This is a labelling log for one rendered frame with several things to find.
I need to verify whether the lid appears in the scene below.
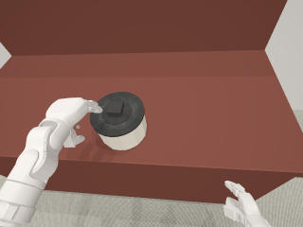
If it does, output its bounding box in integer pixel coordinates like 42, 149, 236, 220
90, 92, 145, 137

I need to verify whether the left robot forearm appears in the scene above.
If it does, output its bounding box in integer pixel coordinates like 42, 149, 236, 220
0, 117, 70, 227

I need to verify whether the robot left hand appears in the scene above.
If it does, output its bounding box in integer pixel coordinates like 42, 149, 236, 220
45, 97, 103, 148

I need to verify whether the pot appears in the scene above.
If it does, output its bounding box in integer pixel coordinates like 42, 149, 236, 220
99, 115, 147, 150

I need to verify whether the right robot forearm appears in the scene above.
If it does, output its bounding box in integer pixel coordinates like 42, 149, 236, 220
244, 214, 272, 227

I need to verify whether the knob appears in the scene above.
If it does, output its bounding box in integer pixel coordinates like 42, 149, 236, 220
106, 101, 124, 115

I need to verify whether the table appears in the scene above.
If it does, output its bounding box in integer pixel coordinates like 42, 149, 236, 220
0, 0, 303, 204

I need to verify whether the robot right hand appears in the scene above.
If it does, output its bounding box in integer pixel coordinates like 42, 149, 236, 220
223, 181, 261, 226

